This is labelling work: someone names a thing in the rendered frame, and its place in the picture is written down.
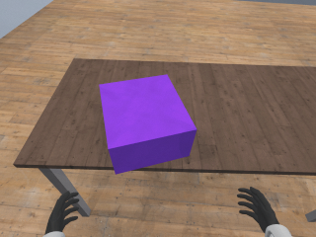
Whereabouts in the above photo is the robot right forearm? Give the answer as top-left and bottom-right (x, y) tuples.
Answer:
(265, 224), (292, 237)

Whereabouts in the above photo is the robot left hand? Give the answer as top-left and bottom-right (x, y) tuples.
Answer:
(44, 191), (80, 235)

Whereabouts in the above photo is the table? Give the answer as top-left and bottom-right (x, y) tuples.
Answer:
(13, 58), (316, 222)

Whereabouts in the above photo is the robot right hand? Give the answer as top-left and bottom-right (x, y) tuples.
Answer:
(237, 187), (279, 233)

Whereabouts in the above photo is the carton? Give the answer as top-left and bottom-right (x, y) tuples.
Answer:
(99, 74), (197, 174)

